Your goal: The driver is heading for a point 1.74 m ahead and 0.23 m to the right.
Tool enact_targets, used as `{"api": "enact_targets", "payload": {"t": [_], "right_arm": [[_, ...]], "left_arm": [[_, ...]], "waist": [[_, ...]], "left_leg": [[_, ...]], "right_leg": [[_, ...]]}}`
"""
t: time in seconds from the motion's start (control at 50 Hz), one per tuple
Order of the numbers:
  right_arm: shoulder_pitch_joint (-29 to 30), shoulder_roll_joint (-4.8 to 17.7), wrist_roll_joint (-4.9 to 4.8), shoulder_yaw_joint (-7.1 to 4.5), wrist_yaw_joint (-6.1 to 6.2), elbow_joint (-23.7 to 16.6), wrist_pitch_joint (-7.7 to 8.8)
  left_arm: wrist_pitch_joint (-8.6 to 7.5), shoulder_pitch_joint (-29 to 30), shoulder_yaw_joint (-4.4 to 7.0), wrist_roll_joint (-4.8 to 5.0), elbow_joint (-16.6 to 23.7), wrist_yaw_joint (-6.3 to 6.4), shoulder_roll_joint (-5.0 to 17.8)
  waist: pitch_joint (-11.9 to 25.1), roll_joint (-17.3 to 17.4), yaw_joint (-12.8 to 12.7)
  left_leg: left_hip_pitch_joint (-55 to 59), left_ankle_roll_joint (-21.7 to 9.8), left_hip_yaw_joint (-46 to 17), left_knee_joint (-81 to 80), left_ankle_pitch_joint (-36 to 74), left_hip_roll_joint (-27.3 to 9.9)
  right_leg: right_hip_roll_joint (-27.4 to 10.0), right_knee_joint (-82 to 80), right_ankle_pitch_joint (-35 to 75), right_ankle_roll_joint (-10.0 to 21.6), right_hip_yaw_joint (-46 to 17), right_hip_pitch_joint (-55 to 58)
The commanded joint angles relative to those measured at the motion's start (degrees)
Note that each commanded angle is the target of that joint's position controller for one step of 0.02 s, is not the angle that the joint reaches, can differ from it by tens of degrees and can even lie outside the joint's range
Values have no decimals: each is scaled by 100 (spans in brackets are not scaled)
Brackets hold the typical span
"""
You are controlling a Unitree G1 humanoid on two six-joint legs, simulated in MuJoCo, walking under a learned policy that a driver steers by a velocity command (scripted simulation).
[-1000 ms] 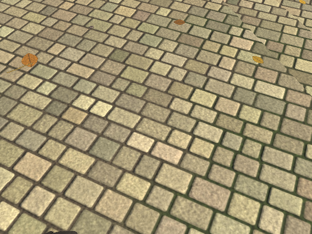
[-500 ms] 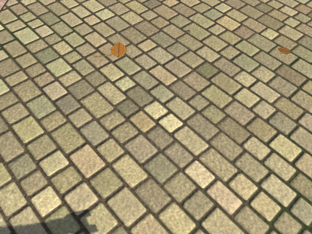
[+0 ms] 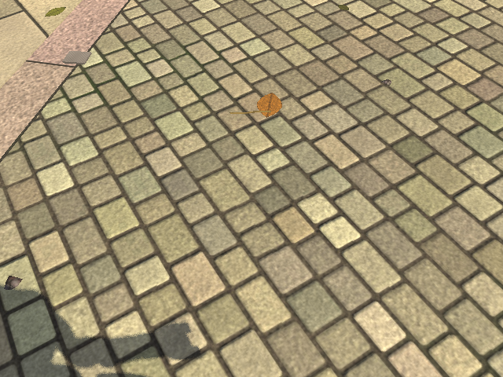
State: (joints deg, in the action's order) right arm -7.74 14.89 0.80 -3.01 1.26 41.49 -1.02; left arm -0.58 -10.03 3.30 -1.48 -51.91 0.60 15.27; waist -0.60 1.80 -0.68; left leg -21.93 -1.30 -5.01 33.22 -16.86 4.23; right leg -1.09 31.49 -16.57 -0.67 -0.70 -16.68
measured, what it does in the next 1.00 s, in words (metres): stands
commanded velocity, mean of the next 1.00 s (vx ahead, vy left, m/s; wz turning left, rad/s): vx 0.00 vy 0.00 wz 0.04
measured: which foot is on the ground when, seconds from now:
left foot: down 0.00-1.00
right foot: down 0.00-1.00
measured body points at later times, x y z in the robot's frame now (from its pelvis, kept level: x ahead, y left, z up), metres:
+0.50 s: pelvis +0.02 +0.00 +0.00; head +0.03 +0.00 +0.45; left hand +0.11 +0.26 -0.13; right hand +0.14 -0.26 -0.12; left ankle +0.03 +0.12 -0.73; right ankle +0.00 -0.13 -0.73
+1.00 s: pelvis +0.02 -0.01 +0.00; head +0.03 -0.01 +0.45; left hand +0.06 +0.25 -0.14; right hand +0.09 -0.27 -0.14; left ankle +0.03 +0.12 -0.73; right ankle +0.00 -0.13 -0.73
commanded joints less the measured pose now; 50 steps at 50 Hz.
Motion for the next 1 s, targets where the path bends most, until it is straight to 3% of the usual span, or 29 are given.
{"api": "enact_targets", "payload": {"t": [0.02,0.06,0.08,0.1,0.12,0.16,0.26,0.54,1.0], "right_arm": [[16,702,4,-213,8,-361,93],[60,527,62,-176,1,-292,16],[48,459,58,-153,-14,-273,-5],[7,523,35,-155,-19,-267,-20],[-16,707,-14,-204,-21,-177,-36],[-72,538,-11,-173,-46,-117,-12],[-79,547,-3,-170,-36,75,78],[-150,538,-40,-118,43,663,127],[-209,434,-71,-9,95,1654,93]], "left_arm": [[-149,697,94,-17,455,13,748],[-199,561,83,102,366,15,781],[-212,442,52,94,307,9,726],[-226,312,27,62,269,-9,669],[-226,34,32,65,235,-23,694],[-201,180,19,89,218,-14,711],[-121,121,-23,103,145,29,606],[-63,122,-72,112,-281,47,553],[-77,-427,-173,117,-730,122,419]], "waist": [[266,-1322,284],[232,-1187,223],[263,-1069,223],[316,-905,164],[343,-525,-37],[224,-464,64],[229,-4,-50],[101,-152,-19],[-96,-160,15]], "left_leg": [[372,92,67,187,-273,-274],[787,111,18,-388,571,-404],[1080,83,-41,-561,991,-473],[1303,30,-129,-571,1486,-571],[1304,-81,-144,-426,1366,-545],[1098,-109,-174,-540,1236,-547],[996,-84,-264,-641,1476,-603],[1103,-71,-214,-701,1386,-585],[1099,17,-25,-831,1165,-482]], "right_leg": [[-1359,-1323,1109,988,-1473,33],[-1021,-1152,957,629,-1070,86],[-866,-1058,913,486,-904,32],[-703,-945,754,359,-763,-9],[-494,-1000,467,250,-554,-52],[-389,-815,322,174,-373,89],[-272,-563,600,184,-188,300],[-162,-674,559,111,-98,348],[-72,-864,441,136,-40,302]]}}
